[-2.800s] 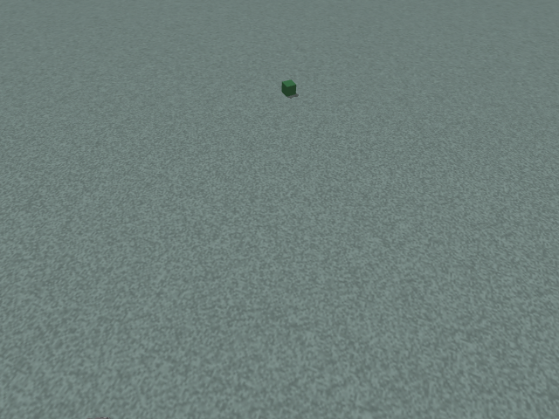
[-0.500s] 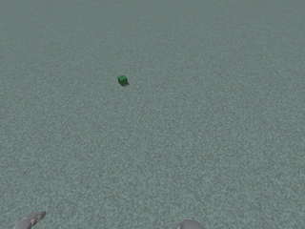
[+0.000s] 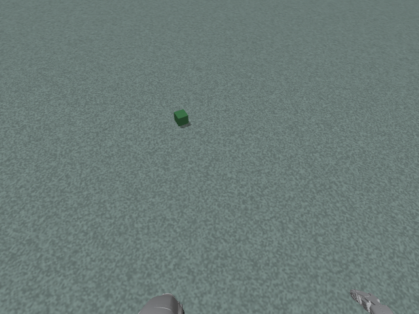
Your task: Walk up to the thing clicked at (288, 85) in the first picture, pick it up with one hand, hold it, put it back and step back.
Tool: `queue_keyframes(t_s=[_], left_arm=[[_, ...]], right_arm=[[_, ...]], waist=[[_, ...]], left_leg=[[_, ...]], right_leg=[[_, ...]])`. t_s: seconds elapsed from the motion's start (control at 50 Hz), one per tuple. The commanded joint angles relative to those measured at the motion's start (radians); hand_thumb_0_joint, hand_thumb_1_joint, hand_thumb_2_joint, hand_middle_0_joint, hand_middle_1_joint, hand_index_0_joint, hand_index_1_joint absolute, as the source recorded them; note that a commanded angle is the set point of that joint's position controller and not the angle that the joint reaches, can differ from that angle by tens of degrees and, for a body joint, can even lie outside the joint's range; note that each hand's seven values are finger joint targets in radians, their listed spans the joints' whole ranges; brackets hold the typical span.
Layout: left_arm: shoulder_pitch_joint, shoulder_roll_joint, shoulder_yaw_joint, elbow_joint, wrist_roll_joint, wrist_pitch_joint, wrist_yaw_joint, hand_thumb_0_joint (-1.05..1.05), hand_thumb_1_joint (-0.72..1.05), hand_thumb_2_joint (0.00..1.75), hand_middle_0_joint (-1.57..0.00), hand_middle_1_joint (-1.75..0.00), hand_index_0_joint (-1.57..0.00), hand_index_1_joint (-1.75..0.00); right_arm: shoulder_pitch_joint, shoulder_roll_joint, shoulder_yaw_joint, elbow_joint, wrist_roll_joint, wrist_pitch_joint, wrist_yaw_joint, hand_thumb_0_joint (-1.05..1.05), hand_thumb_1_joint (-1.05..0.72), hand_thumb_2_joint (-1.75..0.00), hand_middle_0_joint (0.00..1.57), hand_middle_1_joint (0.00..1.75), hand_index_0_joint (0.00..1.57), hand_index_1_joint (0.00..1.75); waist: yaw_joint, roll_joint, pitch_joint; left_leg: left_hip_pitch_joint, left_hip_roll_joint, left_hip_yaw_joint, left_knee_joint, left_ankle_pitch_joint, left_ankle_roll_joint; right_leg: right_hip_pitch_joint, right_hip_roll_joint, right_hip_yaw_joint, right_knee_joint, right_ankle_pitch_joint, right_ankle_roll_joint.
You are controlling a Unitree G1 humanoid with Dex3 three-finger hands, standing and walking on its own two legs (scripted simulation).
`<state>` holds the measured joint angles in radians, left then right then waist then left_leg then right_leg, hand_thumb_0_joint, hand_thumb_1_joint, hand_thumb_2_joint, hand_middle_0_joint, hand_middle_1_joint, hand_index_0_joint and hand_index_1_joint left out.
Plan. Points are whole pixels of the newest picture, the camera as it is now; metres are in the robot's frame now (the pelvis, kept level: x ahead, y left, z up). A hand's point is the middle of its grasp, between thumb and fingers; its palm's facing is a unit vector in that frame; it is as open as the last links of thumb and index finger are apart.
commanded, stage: walk up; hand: left
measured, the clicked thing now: (181, 117) +1.31 +0.25 -0.72
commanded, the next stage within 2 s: none
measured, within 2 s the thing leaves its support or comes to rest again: neither
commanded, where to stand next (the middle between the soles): +0.85 +0.02 m, yaw -3 degrees
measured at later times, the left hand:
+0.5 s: hand (123, 212) +0.33 +0.23 -0.10, palm faces -0.04 -0.91 -0.41, open 7.4 cm
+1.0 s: hand (114, 171) +0.47 +0.30 -0.13, palm faces -0.05 -0.93 -0.35, open 7.4 cm
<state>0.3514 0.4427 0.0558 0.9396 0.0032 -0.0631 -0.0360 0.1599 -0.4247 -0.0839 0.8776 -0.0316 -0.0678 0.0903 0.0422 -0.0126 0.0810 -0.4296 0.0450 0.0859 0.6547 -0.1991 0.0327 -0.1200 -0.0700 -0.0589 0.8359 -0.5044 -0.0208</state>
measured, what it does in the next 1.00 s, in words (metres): walks ahead: right foot, then left foot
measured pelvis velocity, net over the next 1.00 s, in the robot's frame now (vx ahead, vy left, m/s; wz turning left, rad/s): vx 0.42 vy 0.02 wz -0.01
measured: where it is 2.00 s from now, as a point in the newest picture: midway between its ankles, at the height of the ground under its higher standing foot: (209, 190)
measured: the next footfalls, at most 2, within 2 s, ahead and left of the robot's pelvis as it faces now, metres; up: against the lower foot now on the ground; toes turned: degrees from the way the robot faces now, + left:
right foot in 0.36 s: +0.34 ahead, -0.16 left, +0.00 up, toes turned -8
left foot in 0.82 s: +0.49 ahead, +0.13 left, +0.00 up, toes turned +5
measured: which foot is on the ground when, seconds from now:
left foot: down 0.00-0.38, up 0.40-0.80, down 0.82-1.00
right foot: up 0.00-0.34, down 0.36-0.84, up 0.86-1.00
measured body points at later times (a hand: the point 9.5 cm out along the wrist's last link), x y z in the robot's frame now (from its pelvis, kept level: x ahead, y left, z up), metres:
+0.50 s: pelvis +0.22 -0.04 +0.01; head +0.24 -0.08 +0.46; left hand +0.33 +0.27 -0.07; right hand +0.26 -0.37 -0.12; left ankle +0.17 +0.10 -0.65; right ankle +0.30 -0.15 -0.72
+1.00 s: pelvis +0.42 +0.02 +0.02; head +0.44 +0.04 +0.47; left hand +0.47 +0.35 -0.11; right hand +0.50 -0.31 -0.07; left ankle +0.45 +0.13 -0.72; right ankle +0.42 -0.13 -0.66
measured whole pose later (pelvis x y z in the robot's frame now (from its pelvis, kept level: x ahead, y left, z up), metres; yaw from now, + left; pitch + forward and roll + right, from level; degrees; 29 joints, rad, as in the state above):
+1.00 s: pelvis +0.42 +0.02 +0.02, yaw -1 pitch -2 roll +0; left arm 0.30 0.46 0.04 0.94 -0.01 -0.06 -0.04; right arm 0.26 -0.40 -0.05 0.87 -0.01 -0.08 0.06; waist 0.00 -0.06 0.08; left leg -0.25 0.04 0.10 0.54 -0.25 0.02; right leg -0.44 -0.07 0.01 1.03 -0.37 -0.03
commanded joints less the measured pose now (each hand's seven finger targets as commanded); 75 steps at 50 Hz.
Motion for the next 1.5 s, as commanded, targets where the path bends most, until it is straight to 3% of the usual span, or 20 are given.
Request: queue_keyframes(t_s=[0.0, 0.08, 0.22, 0.32, 0.34, 0.36, 0.38, 0.5, 0.68, 0.78, 0.8, 0.82, 0.84, 0.94, 1.18, 1.22, 1.24, 1.26, 1.36, 1.48], left_arm=[[-0.015, 0.226, 0.028, -0.094, -0.020, -0.043, 0.020, 0.00, 0.90, 0.90, -0.20, -0.30, -0.20, -0.30], [0.035, 0.182, 0.029, -0.056, -0.020, -0.026, 0.001, 0.00, 0.90, 0.90, -0.20, -0.30, -0.20, -0.30], [-0.134, 0.148, 0.040, -0.113, 0.002, -0.028, -0.032, 0.00, 0.90, 0.90, -0.20, -0.30, -0.20, -0.30], [0.000, 0.199, 0.079, -0.056, 0.008, -0.037, -0.020, 0.00, 0.90, 0.90, -0.20, -0.30, -0.20, -0.30], [0.094, 0.256, 0.100, -0.044, 0.014, -0.046, -0.006, 0.00, 0.90, 0.90, -0.20, -0.30, -0.20, -0.30], [0.135, 0.354, 0.119, -0.066, 0.009, -0.054, 0.006, 0.00, 0.90, 0.90, -0.20, -0.30, -0.20, -0.30], [0.087, 0.359, 0.108, -0.075, -0.007, -0.050, 0.007, 0.00, 0.90, 0.90, -0.20, -0.30, -0.20, -0.30], [-0.085, 0.237, 0.070, -0.123, -0.003, -0.056, 0.008, 0.00, 0.90, 0.90, -0.20, -0.30, -0.20, -0.30], [-0.067, 0.271, 0.083, -0.130, 0.004, -0.059, 0.001, 0.00, 0.90, 0.90, -0.20, -0.30, -0.20, -0.30], [-0.089, 0.244, 0.058, -0.122, 0.010, -0.041, 0.002, 0.00, 0.90, 0.90, -0.20, -0.30, -0.20, -0.30], [-0.036, 0.180, 0.038, -0.125, 0.012, -0.039, 0.001, 0.00, 0.90, 0.90, -0.20, -0.30, -0.20, -0.30], [-0.006, 0.098, 0.014, -0.135, -0.008, -0.036, -0.001, 0.00, 0.90, 0.90, -0.20, -0.30, -0.20, -0.30], [-0.039, 0.201, 0.034, -0.111, -0.004, -0.028, 0.021, 0.00, 0.90, 0.90, -0.20, -0.30, -0.20, -0.30], [0.013, 0.194, 0.033, -0.052, -0.015, -0.022, 0.005, 0.00, 0.90, 0.90, -0.20, -0.30, -0.20, -0.30], [-0.070, 0.151, 0.054, -0.078, 0.005, -0.021, -0.024, 0.00, 0.90, 0.90, -0.20, -0.30, -0.20, -0.30], [0.106, 0.249, 0.092, -0.047, 0.015, -0.043, 0.003, 0.00, 0.90, 0.90, -0.20, -0.30, -0.20, -0.30], [0.124, 0.337, 0.108, -0.076, 0.011, -0.051, 0.014, 0.00, 0.90, 0.90, -0.20, -0.30, -0.20, -0.30], [0.084, 0.338, 0.102, -0.081, -0.005, -0.043, 0.014, 0.00, 0.90, 0.90, -0.20, -0.30, -0.20, -0.30], [-0.056, 0.227, 0.067, -0.128, -0.005, -0.049, 0.017, 0.00, 0.90, 0.90, -0.20, -0.30, -0.20, -0.30], [-0.022, 0.247, 0.077, -0.146, 0.008, -0.051, 0.010, 0.00, 0.90, 0.90, -0.20, -0.30, -0.20, -0.30]], right_arm=[[0.167, -0.301, -0.081, -0.056, 0.050, -0.025, -0.047, 0.00, -0.90, -0.90, 0.20, 0.30, 0.20, 0.30], [0.105, -0.229, -0.045, -0.070, 0.037, -0.039, -0.054, 0.00, -0.90, -0.90, 0.20, 0.30, 0.20, 0.30], [0.113, -0.246, -0.049, -0.096, 0.029, -0.045, -0.042, 0.00, -0.90, -0.90, 0.20, 0.30, 0.20, 0.30], [0.082, -0.212, -0.032, -0.123, 0.032, -0.025, -0.044, 0.00, -0.90, -0.90, 0.20, 0.30, 0.20, 0.30], [0.120, -0.156, -0.012, -0.129, 0.031, -0.026, -0.042, 0.00, -0.90, -0.90, 0.20, 0.30, 0.20, 0.30], [0.175, -0.122, 0.001, -0.138, 0.034, -0.021, -0.041, 0.00, -0.90, -0.90, 0.20, 0.30, 0.20, 0.30], [0.127, -0.226, -0.026, -0.110, 0.027, -0.005, -0.054, 0.00, -0.90, -0.90, 0.20, 0.30, 0.20, 0.30], [0.194, -0.200, -0.027, -0.015, 0.022, 0.014, -0.029, 0.00, -0.90, -0.90, 0.20, 0.30, 0.20, 0.30], [0.036, -0.177, -0.039, -0.055, 0.008, 0.005, 0.006, 0.00, -0.90, -0.90, 0.20, 0.30, 0.20, 0.30], [0.170, -0.208, -0.059, -0.011, 0.007, -0.013, -0.011, 0.00, -0.90, -0.90, 0.20, 0.30, 0.20, 0.30], [0.280, -0.270, -0.078, 0.019, 0.003, -0.022, -0.027, 0.00, -0.90, -0.90, 0.20, 0.30, 0.20, 0.30], [0.295, -0.354, -0.095, -0.013, -0.004, -0.032, -0.041, 0.00, -0.90, -0.90, 0.20, 0.30, 0.20, 0.30], [0.278, -0.388, -0.100, -0.023, 0.028, -0.029, -0.042, 0.00, -0.90, -0.90, 0.20, 0.30, 0.20, 0.30], [0.154, -0.251, -0.046, -0.055, 0.036, -0.035, -0.057, 0.00, -0.90, -0.90, 0.20, 0.30, 0.20, 0.30], [0.104, -0.248, -0.044, -0.127, 0.030, -0.013, -0.055, 0.00, -0.90, -0.90, 0.20, 0.30, 0.20, 0.30], [0.159, -0.153, -0.006, -0.142, 0.033, -0.017, -0.055, 0.00, -0.90, -0.90, 0.20, 0.30, 0.20, 0.30], [0.210, -0.118, 0.010, -0.149, 0.033, -0.012, -0.053, 0.00, -0.90, -0.90, 0.20, 0.30, 0.20, 0.30], [0.158, -0.230, -0.022, -0.119, 0.024, 0.002, -0.067, 0.00, -0.90, -0.90, 0.20, 0.30, 0.20, 0.30], [0.222, -0.199, -0.024, -0.040, 0.026, 0.020, -0.045, 0.00, -0.90, -0.90, 0.20, 0.30, 0.20, 0.30], [0.110, -0.175, -0.032, -0.070, 0.003, 0.017, -0.017, 0.00, -0.90, -0.90, 0.20, 0.30, 0.20, 0.30]], waist=[[-0.102, 0.089, -0.133], [-0.040, 0.135, -0.092], [-0.064, 0.145, -0.045], [0.034, 0.017, -0.118], [0.081, -0.173, -0.166], [0.075, -0.307, -0.206], [0.074, -0.171, -0.166], [-0.038, -0.140, -0.036], [-0.004, -0.097, -0.024], [-0.103, -0.008, -0.060], [-0.144, 0.193, -0.142], [-0.132, 0.370, -0.127], [-0.135, 0.237, -0.100], [-0.056, 0.168, -0.056], [-0.017, 0.097, -0.044], [0.070, -0.187, -0.159], [0.054, -0.297, -0.183], [0.055, -0.160, -0.147], [-0.034, -0.142, -0.029], [0.001, -0.139, -0.027]], left_leg=[[0.500, 0.328, -0.515, -0.358, -0.018, 0.204], [0.325, 0.244, -0.212, -0.349, 0.301, 0.192], [0.274, 0.194, -0.096, -0.350, 0.257, 0.185], [0.086, 0.125, -0.033, -0.050, 0.079, 0.104], [-0.028, 0.039, 0.032, 0.229, -0.008, 0.068], [-0.218, -0.080, 0.001, 0.459, -0.312, 0.017], [-0.226, -0.025, -0.102, 0.554, -0.344, 0.013], [-0.115, 0.056, -0.134, 0.349, -0.101, -0.018], [-0.019, 0.064, -0.055, -0.026, 0.031, -0.033], [0.301, 0.001, -0.007, -0.133, -0.063, 0.005], [0.475, 0.083, -0.177, -0.238, -0.220, 0.049], [0.582, 0.315, -0.634, -0.382, -0.328, 0.134], [0.476, 0.414, -0.754, -0.431, -0.358, 0.243], [0.335, 0.238, -0.249, -0.335, 0.192, 0.180], [0.134, 0.174, -0.103, -0.219, -0.004, 0.141], [-0.012, 0.047, 0.003, 0.237, 0.013, 0.071], [-0.222, -0.075, -0.011, 0.425, -0.315, 0.018], [-0.225, -0.018, -0.103, 0.516, -0.352, 0.018], [-0.118, 0.050, -0.131, 0.388, -0.136, -0.004], [-0.067, 0.065, -0.073, 0.092, -0.062, -0.040]], right_leg=[[-0.542, 0.015, 0.173, 0.409, 0.116, -0.040], [-0.398, -0.042, 0.133, 0.229, 0.175, -0.002], [-0.317, -0.039, 0.005, -0.167, 0.352, 0.007], [0.095, 0.032, -0.028, -0.283, 0.348, -0.033], [0.224, -0.074, 0.138, -0.396, 0.164, -0.067], [0.307, -0.365, 0.651, -0.580, 0.004, -0.163], [0.197, -0.413, 0.751, -0.607, -0.115, -0.248], [-0.090, -0.204, 0.244, -0.638, 0.088, -0.183], [-0.103, -0.205, 0.135, -0.610, 0.016, -0.172], [-0.225, -0.154, 0.049, -0.325, 0.198, -0.122], [-0.310, -0.080, -0.024, 0.007, 0.327, -0.076], [-0.592, 0.082, -0.018, 0.255, 0.020, -0.012], [-0.601, 0.040, 0.072, 0.335, -0.034, -0.032], [-0.453, -0.046, 0.109, 0.177, 0.158, -0.006], [-0.083, 0.033, -0.041, -0.271, 0.366, -0.010], [0.203, -0.083, 0.180, -0.428, 0.167, -0.068], [0.296, -0.353, 0.669, -0.577, 0.024, -0.170], [0.193, -0.402, 0.744, -0.580, -0.021, -0.265], [-0.072, -0.199, 0.273, -0.592, 0.176, -0.176], [-0.113, -0.195, 0.191, -0.593, 0.066, -0.201]])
